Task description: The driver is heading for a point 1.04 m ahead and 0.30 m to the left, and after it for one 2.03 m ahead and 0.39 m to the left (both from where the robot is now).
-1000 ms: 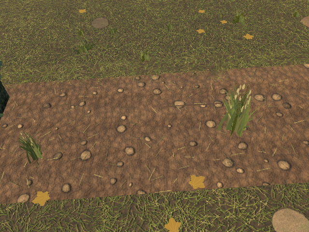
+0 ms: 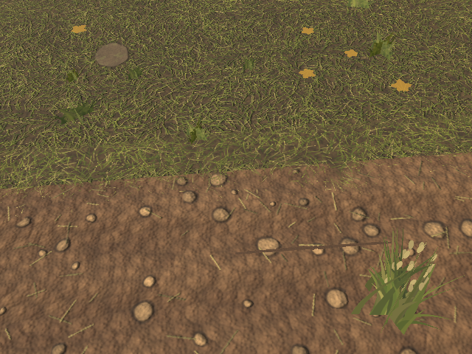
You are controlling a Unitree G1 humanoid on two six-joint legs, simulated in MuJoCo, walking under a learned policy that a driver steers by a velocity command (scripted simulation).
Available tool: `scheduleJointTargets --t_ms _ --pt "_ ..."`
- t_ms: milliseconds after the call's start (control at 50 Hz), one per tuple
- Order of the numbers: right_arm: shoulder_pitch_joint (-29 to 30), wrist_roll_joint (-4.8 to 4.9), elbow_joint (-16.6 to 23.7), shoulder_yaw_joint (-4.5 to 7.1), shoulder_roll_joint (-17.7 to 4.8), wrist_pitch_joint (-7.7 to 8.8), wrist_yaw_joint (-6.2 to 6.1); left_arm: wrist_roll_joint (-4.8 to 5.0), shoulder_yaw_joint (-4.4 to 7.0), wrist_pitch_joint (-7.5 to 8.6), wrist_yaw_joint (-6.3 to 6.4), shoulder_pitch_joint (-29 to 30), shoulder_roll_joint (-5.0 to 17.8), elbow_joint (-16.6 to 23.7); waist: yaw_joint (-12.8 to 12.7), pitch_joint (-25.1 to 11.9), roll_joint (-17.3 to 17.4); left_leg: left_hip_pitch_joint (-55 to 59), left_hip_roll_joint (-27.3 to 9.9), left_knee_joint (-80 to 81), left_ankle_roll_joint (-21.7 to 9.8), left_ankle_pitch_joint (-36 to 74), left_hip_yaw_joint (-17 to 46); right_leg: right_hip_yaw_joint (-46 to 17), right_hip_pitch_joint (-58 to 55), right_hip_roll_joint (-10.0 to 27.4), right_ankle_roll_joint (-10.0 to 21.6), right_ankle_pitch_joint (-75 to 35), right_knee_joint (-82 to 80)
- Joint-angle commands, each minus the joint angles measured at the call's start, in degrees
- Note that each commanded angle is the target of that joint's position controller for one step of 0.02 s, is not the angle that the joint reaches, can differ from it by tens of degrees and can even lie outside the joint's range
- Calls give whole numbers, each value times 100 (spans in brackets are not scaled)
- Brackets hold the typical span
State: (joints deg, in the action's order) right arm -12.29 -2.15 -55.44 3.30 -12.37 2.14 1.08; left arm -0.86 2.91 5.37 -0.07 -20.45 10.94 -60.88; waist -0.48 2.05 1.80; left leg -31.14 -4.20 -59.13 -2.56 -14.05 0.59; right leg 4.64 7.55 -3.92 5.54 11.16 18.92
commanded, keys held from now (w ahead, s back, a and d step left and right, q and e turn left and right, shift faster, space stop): w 0.60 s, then w+q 0.40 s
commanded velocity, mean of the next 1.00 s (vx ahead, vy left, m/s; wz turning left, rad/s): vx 0.50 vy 0.00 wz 0.13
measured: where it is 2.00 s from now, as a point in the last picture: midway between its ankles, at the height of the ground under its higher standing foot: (212, 243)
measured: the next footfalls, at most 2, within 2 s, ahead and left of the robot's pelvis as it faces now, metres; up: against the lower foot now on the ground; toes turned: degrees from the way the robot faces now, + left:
left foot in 0.30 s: +0.32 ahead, +0.13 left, +0.00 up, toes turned +5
right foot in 0.84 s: +0.63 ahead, -0.04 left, +0.00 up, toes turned +3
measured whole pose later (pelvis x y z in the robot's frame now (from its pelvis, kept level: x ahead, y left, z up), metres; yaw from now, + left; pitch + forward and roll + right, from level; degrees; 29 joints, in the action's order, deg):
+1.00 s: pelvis +0.53 +0.03 -0.01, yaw +10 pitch +0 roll +0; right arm -19.3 -1.2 -55.5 4.3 -13.1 2.5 0.2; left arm -1.6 3.3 5.0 0.3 -9.5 11.5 -51.6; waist 1.8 2.7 1.9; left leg -22.8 -0.9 -65.3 -5.4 -19.1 0.3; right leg 8.2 15.8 -0.1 3.6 10.0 25.3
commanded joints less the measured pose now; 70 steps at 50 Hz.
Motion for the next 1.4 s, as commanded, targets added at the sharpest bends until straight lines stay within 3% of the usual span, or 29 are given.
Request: scheduleJointTargets --t_ms 20,120,200,240,280,300,320,340,360,380,440,520,560,720,780,820,840,860,880,900,920,940,980,1080,1200,1300,1360,1380,1400 --pt "120 2 264 45 -204 -44 32 11 87 86 30 -212 616 213 106 232 -469 -564 -156 504 158 571 -117 -1248 -103 1507 674 -1288 -1140" --pt "1094 74 597 -47 -75 2 45 -5 67 78 54 -731 604 84 -199 350 -580 -478 -25 1881 180 1129 -390 -915 -531 1433 622 -1705 -1121" --pt "1392 86 780 -36 -186 65 27 -55 87 67 89 -936 677 -42 -244 450 -659 -329 94 2458 -64 860 -477 -882 -1027 1660 611 -2237 -853" --pt "1125 81 760 11 -265 116 -8 -73 108 63 112 -816 745 -61 -54 343 -661 173 246 2701 -251 489 -541 -785 -1167 1728 497 -3145 -414" --pt "-219 51 298 130 -412 206 -73 -37 121 37 110 -607 796 -42 538 -321 -473 1778 617 3242 -466 587 -743 -464 -1026 1443 298 -4253 1118" --pt "-1208 -49 24 242 -724 269 -125 -1 66 31 92 -605 645 37 871 -925 -172 3217 17 3322 -682 371 -72 -281 -111 1173 177 -3190 2478" --pt "-1865 -145 -48 410 -1410 277 -139 224 -46 19 32 -1145 105 205 769 -1682 1128 4839 -1700 3827 -1369 -429 2625 142 1852 237 -130 -123 4746" --pt "-1454 46 -21 383 -1279 179 -76 66 83 4 24 -1053 530 140 623 -1676 788 4589 -1865 4491 -1471 -629 3752 -633 2521 68 -38 1676 5524" --pt "-759 118 101 294 -990 158 -57 17 131 -16 11 -565 610 273 345 -765 386 3783 -1696 4506 -1315 -932 2860 -763 2850 441 23 1242 5686" --pt "-366 118 181 190 -607 192 -35 1 111 15 -25 -206 523 364 259 -274 45 3015 -1447 4725 -1169 -561 2221 -761 2776 659 30 785 5392" --pt "-379 122 12 42 -182 317 -98 -124 101 -156 -86 -235 251 337 -99 26 218 2177 -837 5007 -784 615 1060 -652 2187 926 -95 343 4696" --pt "-954 147 -186 61 -413 408 -142 -148 110 -293 -147 398 248 592 -96 168 133 2314 -731 5180 -895 1493 624 -430 2711 1013 -325 -103 4181" --pt "-1174 149 -227 34 -388 400 -144 -126 99 -312 -158 902 275 773 10 281 143 2490 -678 5248 -893 1709 505 -347 3053 1058 -417 -439 3712" --pt "-1886 117 -399 4 -455 345 -195 -36 -6 -229 -151 2371 256 1365 390 409 183 3307 -681 4865 -962 2813 584 -130 2953 726 -465 -975 1754" --pt "-1738 65 -359 52 -583 308 -237 -6 24 -130 -128 2330 404 1488 242 346 238 3542 -796 4442 -902 3398 761 -207 2523 602 -327 -515 1366" --pt "-1476 72 -290 98 -694 302 -217 -5 115 -38 -53 1397 585 1251 -191 -87 221 3328 -612 3445 -717 4306 671 -113 1146 308 -167 -251 904" --pt "-1375 118 -233 91 -644 304 -187 -80 205 37 15 475 789 991 -570 -641 -16 2793 -303 2330 -596 3896 458 -255 -185 469 -16 -503 667" --pt "-1377 182 19 29 -384 318 -170 -237 334 81 102 -478 1318 933 -826 -1527 -646 1724 117 632 -491 1898 198 -1714 -1628 1898 236 20 599" --pt "-2096 401 113 -35 136 264 -190 -253 428 14 54 -393 1745 988 -409 -2080 -1876 -39 956 -980 -340 -1757 -96 -4089 -2632 3180 873 295 -117" --pt "-1783 224 15 96 -438 174 -219 -130 328 -84 33 135 1190 1123 -264 -1506 -810 -370 499 -1413 -411 -1366 309 -3960 -1918 2878 734 1002 -308" --pt "-1356 176 91 129 -430 160 -167 -84 197 -77 26 640 744 1202 -137 -688 -423 -407 287 -1280 -398 -816 334 -3012 -1048 2619 562 1001 -458" --pt "-1168 163 142 114 -272 147 -129 -92 147 -44 15 839 565 1195 -34 -313 -356 -267 107 -1077 -364 -502 305 -2312 -456 2366 424 497 -663" --pt "-1148 37 171 141 -189 4 -39 -47 100 26 72 768 414 1074 162 -90 -648 6 -63 -827 -264 -302 234 -1390 105 2019 207 -126 -856" --pt "-441 11 504 141 -128 -195 100 -2 139 198 77 248 552 888 199 36 -589 -639 -194 -577 -126 455 92 -447 3 1966 260 -1005 -1091" --pt "807 23 993 32 -96 -180 235 -28 145 185 92 -103 665 783 -12 308 -589 -662 -121 1234 -68 1393 -344 449 -273 1836 216 -1649 -1094" --pt "1378 -22 1302 25 -211 -166 290 -46 203 56 161 -491 881 648 -153 389 -612 -409 97 2121 -380 769 -791 858 -1127 2074 162 -2693 -680" --pt "625 -56 1135 116 -353 -125 210 -50 271 -99 203 -387 1134 658 199 -58 -767 567 713 2420 -687 35 -1095 1123 -1417 2036 43 -5396 939" --pt "-77 -79 921 185 -454 -45 148 -12 286 -161 193 -335 1194 697 467 -493 -673 1379 925 2832 -810 311 -1052 1164 -1218 1971 -62 -5244 2086" --pt "-848 -164 703 309 -772 40 57 53 273 -173 166 -236 1171 806 864 -1020 -327 2736 620 3328 -1035 1080 -484 1214 -259 1792 -328 -3685 3645"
